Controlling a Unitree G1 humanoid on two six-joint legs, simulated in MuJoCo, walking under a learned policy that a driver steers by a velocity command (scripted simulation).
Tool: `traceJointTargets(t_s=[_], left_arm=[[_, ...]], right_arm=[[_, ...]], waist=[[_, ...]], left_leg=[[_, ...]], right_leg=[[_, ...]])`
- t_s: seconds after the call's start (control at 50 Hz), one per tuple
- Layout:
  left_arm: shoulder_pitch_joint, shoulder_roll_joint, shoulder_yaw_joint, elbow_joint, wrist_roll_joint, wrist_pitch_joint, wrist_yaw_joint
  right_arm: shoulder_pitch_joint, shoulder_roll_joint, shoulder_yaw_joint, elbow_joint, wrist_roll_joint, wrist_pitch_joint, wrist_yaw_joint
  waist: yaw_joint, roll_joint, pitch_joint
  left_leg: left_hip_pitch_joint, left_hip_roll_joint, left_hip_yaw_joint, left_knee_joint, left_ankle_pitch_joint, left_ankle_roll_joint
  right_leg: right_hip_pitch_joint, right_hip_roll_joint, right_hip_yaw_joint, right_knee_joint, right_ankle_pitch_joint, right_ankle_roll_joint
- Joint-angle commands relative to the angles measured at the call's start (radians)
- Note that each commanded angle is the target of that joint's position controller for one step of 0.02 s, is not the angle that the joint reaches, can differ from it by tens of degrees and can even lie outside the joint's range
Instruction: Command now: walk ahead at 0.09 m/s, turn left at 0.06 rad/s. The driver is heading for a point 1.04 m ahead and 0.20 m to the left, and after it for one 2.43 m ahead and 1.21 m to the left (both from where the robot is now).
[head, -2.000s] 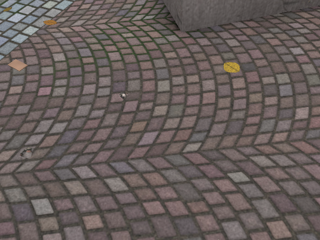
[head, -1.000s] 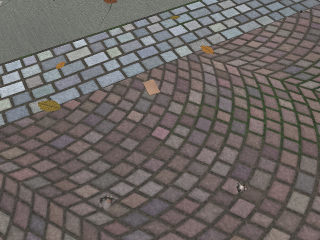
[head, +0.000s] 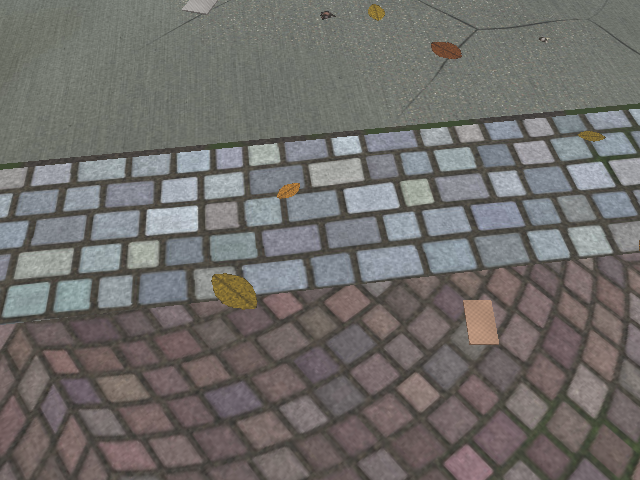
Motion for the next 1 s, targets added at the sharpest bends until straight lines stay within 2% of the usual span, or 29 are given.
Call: traceJointTargets(t_s=[0.02, 0.06, 0.08, 0.1, 0.12, 0.14, 0.18, 0.24, 0.28, 0.42, 0.56, 0.58, 0.62, 0.66, 0.68, 0.7, 0.72, 0.74, 0.76, 0.78, 0.8, 0.82, 0.84, 0.86, 0.88, 0.9, 0.92, 0.96, 1.0], left_arm=[[-0.052, 0.147, 0.037, -0.052, -0.001, 0.004, 0.012], [-0.065, 0.142, 0.033, -0.042, -0.016, 0.010, 0.016], [-0.053, 0.122, 0.025, -0.033, -0.016, 0.012, 0.015], [-0.031, 0.099, 0.015, -0.018, -0.009, 0.011, 0.012], [-0.008, 0.112, 0.018, -0.017, 0.001, 0.011, 0.008], [-0.017, 0.114, 0.020, -0.016, 0.001, 0.014, 0.011], [-0.010, 0.107, 0.018, -0.002, -0.005, 0.016, 0.020], [0.026, 0.102, 0.017, 0.028, -0.004, 0.017, 0.028], [0.024, 0.103, 0.018, 0.042, -0.008, 0.015, 0.029], [0.017, 0.114, 0.024, 0.096, -0.018, 0.029, 0.037], [0.011, 0.124, 0.029, 0.151, -0.022, 0.044, 0.052], [0.027, 0.114, 0.027, 0.168, -0.022, 0.047, 0.052], [0.023, 0.116, 0.031, 0.182, -0.030, 0.050, 0.053], [-0.021, 0.111, 0.031, 0.166, -0.034, 0.033, 0.050], [-0.040, 0.098, 0.028, 0.155, -0.041, 0.016, 0.045], [-0.045, 0.097, 0.029, 0.149, -0.047, -0.003, 0.038], [-0.044, 0.097, 0.030, 0.148, -0.048, -0.022, 0.032], [-0.001, 0.097, 0.033, 0.162, -0.049, -0.040, 0.026], [0.090, 0.103, 0.040, 0.199, -0.051, -0.051, 0.021], [0.208, 0.138, 0.056, 0.245, -0.046, -0.056, 0.022], [0.331, 0.237, 0.087, 0.280, -0.041, -0.061, 0.023], [0.432, 0.282, 0.095, 0.299, -0.028, -0.067, 0.013], [0.363, 0.191, 0.065, 0.285, -0.017, -0.074, 0.017], [0.291, 0.139, 0.051, 0.256, -0.020, -0.078, 0.019], [0.244, 0.131, 0.048, 0.241, -0.025, -0.080, 0.019], [0.221, 0.088, 0.035, 0.233, -0.026, -0.076, 0.018], [0.229, 0.096, 0.032, 0.238, -0.017, -0.072, 0.020], [0.264, 0.097, 0.030, 0.246, -0.009, -0.066, 0.029], [0.266, 0.132, 0.036, 0.243, -0.004, -0.060, 0.041]], right_arm=[[0.130, -0.048, -0.015, -0.003, -0.009, 0.003, -0.009], [0.136, -0.044, -0.015, 0.020, -0.014, 0.001, -0.002], [0.113, -0.048, -0.016, 0.016, -0.026, 0.002, 0.001], [0.077, -0.070, -0.017, -0.003, -0.039, 0.001, 0.000], [0.036, -0.131, -0.029, -0.020, -0.034, 0.003, -0.006], [0.018, -0.127, -0.032, -0.004, -0.027, -0.002, -0.005], [-0.010, -0.073, -0.017, 0.001, -0.032, -0.022, -0.003], [0.003, -0.065, -0.014, 0.017, -0.020, -0.050, -0.001], [0.016, -0.070, -0.015, 0.031, -0.014, -0.056, -0.001], [0.017, -0.064, -0.012, 0.076, -0.009, -0.051, -0.001], [0.003, -0.054, -0.009, 0.133, -0.008, -0.048, 0.000], [0.024, -0.047, -0.008, 0.152, -0.006, -0.047, 0.000], [0.029, -0.075, -0.018, 0.168, 0.004, -0.041, -0.001], [0.061, -0.107, -0.028, 0.173, 0.012, -0.050, -0.001], [0.082, -0.133, -0.036, 0.183, 0.017, -0.062, 0.000], [0.077, -0.144, -0.041, 0.185, 0.021, -0.074, 0.000], [0.068, -0.134, -0.038, 0.186, 0.024, -0.086, 0.002], [0.036, -0.123, -0.035, 0.181, 0.026, -0.092, 0.005], [-0.017, -0.112, -0.032, 0.167, 0.029, -0.090, 0.009], [-0.081, -0.088, -0.025, 0.142, 0.027, -0.091, 0.011], [-0.129, -0.017, -0.008, 0.100, 0.028, -0.099, 0.010], [-0.124, -0.025, -0.011, 0.077, 0.029, -0.116, 0.004], [-0.077, -0.071, -0.028, 0.101, 0.047, -0.124, 0.007], [-0.038, -0.067, -0.030, 0.124, 0.057, -0.126, 0.016], [-0.028, -0.052, -0.030, 0.134, 0.057, -0.124, 0.019], [-0.050, -0.054, -0.037, 0.138, 0.048, -0.118, 0.020], [-0.051, -0.032, -0.036, 0.132, 0.044, -0.112, 0.028], [-0.074, -0.003, -0.032, 0.122, 0.034, -0.100, 0.045], [-0.146, 0.020, -0.022, 0.081, 0.032, -0.093, 0.050]], waist=[[-0.035, -0.164, -0.179], [-0.051, -0.138, -0.187], [-0.048, -0.124, -0.170], [-0.036, -0.092, -0.136], [0.006, -0.020, -0.078], [0.015, 0.047, -0.043], [0.019, 0.069, -0.027], [0.019, 0.054, -0.052], [0.012, 0.030, -0.072], [0.006, -0.010, -0.093], [0.009, -0.012, -0.087], [0.007, -0.006, -0.106], [0.002, 0.038, -0.051], [-0.025, 0.102, 0.045], [-0.032, 0.148, 0.084], [-0.029, 0.166, 0.120], [-0.018, 0.162, 0.135], [0.016, 0.154, 0.123], [0.068, 0.137, 0.095], [0.117, 0.083, 0.058], [0.152, -0.156, 0.017], [0.176, -0.308, -0.047], [0.117, -0.175, -0.014], [0.077, -0.131, 0.014], [0.054, -0.113, 0.031], [0.053, -0.088, 0.042], [0.045, -0.144, 0.030], [0.052, -0.115, 0.025], [0.058, -0.082, 0.049]], left_leg=[[0.151, 0.021, 0.029, -0.213, 0.158, 0.003], [0.262, 0.009, 0.053, -0.367, 0.349, 0.028], [0.298, 0.013, 0.047, -0.412, 0.379, 0.046], [0.304, 0.060, -0.011, -0.454, 0.389, 0.071], [0.212, 0.098, -0.058, -0.483, 0.250, 0.104], [0.080, 0.073, -0.048, -0.503, 0.068, 0.116], [0.029, 0.062, -0.040, -0.531, 0.094, 0.090], [0.082, 0.058, -0.032, -0.497, 0.275, 0.075], [0.111, 0.054, -0.025, -0.474, 0.359, 0.076], [0.160, 0.039, -0.005, -0.452, 0.508, 0.079], [0.178, 0.030, 0.010, -0.469, 0.542, 0.081], [0.190, 0.022, 0.018, -0.484, 0.442, 0.085], [0.153, 0.029, -0.015, -0.525, 0.114, 0.129], [0.136, 0.126, -0.164, -0.625, -0.174, 0.201], [0.150, 0.202, -0.275, -0.678, -0.239, 0.246], [0.156, 0.257, -0.345, -0.704, -0.229, 0.279], [0.142, 0.271, -0.373, -0.698, -0.152, 0.290], [0.131, 0.252, -0.344, -0.666, -0.054, 0.276], [0.071, 0.200, -0.279, -0.616, 0.032, 0.242], [-0.030, 0.125, -0.189, -0.505, 0.146, 0.194], [-0.197, -0.034, 0.006, -0.204, 0.194, 0.110], [-0.343, -0.097, -0.010, 0.085, -0.029, 0.078], [-0.405, -0.045, -0.113, 0.246, -0.031, 0.099], [-0.411, -0.005, -0.122, 0.279, 0.065, 0.124], [-0.419, 0.027, -0.111, 0.258, 0.156, 0.139], [-0.415, 0.047, -0.097, 0.219, 0.230, 0.151], [-0.371, 0.068, -0.071, 0.186, 0.282, 0.145], [-0.362, 0.070, -0.021, 0.152, 0.334, 0.121], [-0.392, 0.075, 0.005, 0.063, 0.377, 0.097]], right_leg=[[0.081, -0.220, 0.213, -0.186, 0.091, -0.168], [0.042, -0.205, 0.186, -0.178, -0.092, -0.143], [0.007, -0.182, 0.179, -0.183, -0.243, -0.104], [-0.033, -0.155, 0.169, -0.179, -0.381, -0.049], [-0.026, -0.098, 0.124, -0.156, -0.429, -0.004], [0.057, -0.063, 0.075, -0.117, -0.354, 0.021], [0.125, -0.063, 0.066, -0.061, -0.248, 0.018], [0.144, -0.060, 0.055, -0.026, -0.109, 0.007], [0.163, -0.061, 0.053, -0.011, -0.022, 0.009], [0.208, -0.067, 0.054, 0.014, 0.113, 0.014], [0.237, -0.069, 0.055, 0.012, 0.136, 0.019], [0.244, -0.055, 0.037, 0.014, 0.042, 0.020], [0.176, -0.003, -0.013, 0.067, -0.273, 0.016], [0.028, 0.014, -0.037, 0.161, -0.397, 0.014], [-0.033, 0.010, -0.041, 0.219, -0.368, 0.006], [-0.081, -0.015, -0.019, 0.251, -0.343, -0.011], [-0.071, -0.032, 0.001, 0.237, -0.335, -0.027], [-0.008, -0.035, 0.001, 0.165, -0.323, -0.040], [0.144, -0.027, -0.004, 0.055, -0.275, -0.046], [0.325, -0.056, 0.057, -0.016, -0.212, -0.051], [0.493, -0.206, 0.316, -0.150, -0.320, -0.114], [0.605, -0.406, 0.668, -0.274, -0.289, -0.225], [0.580, -0.437, 0.636, -0.255, -0.239, -0.224], [0.544, -0.399, 0.505, -0.250, -0.188, -0.180], [0.518, -0.367, 0.401, -0.268, -0.166, -0.144], [0.510, -0.313, 0.278, -0.278, -0.056, -0.091], [0.474, -0.300, 0.200, -0.281, 0.023, -0.079], [0.460, -0.274, 0.100, -0.294, 0.143, -0.085], [0.435, -0.282, 0.052, -0.326, 0.175, -0.099]])
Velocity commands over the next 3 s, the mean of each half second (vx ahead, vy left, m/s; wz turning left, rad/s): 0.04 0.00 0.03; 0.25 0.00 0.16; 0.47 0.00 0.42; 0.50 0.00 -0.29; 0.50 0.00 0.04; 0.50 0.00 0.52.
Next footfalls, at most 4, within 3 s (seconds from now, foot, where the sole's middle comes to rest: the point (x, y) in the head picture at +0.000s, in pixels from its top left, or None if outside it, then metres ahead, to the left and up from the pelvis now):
0.10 left None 0.08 0.15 -0.77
1.26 left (249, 476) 0.46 0.18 -0.77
1.82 right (297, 313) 0.84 0.09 -0.77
2.30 left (204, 233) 1.08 0.34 -0.77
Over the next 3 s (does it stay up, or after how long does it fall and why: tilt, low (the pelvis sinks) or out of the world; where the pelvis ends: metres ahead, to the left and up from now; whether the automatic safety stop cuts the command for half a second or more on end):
stays up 1.30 0.29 0.01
